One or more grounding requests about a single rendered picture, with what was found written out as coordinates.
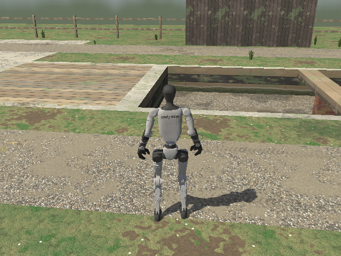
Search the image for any robot thigh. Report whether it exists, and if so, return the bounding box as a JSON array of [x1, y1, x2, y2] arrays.
[[152, 149, 163, 187], [177, 149, 189, 185]]

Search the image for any right robot forearm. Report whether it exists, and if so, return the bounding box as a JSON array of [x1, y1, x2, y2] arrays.
[[191, 128, 201, 147]]

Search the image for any right robot upper arm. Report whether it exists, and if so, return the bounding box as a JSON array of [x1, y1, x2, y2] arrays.
[[181, 107, 196, 136]]

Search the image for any right robot hand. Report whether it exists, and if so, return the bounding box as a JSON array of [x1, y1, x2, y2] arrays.
[[190, 145, 202, 156]]

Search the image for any robot right thigh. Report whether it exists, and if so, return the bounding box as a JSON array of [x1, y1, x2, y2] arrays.
[[177, 149, 189, 185]]

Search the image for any robot left thigh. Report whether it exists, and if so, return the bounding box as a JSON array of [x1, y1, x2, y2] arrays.
[[152, 149, 163, 187]]

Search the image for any left robot hand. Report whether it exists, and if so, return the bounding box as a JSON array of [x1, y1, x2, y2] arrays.
[[137, 148, 150, 159]]

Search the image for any left robot upper arm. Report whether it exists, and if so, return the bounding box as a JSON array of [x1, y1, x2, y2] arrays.
[[144, 108, 159, 138]]

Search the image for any left robot forearm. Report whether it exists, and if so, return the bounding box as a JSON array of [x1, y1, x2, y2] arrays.
[[139, 130, 149, 150]]

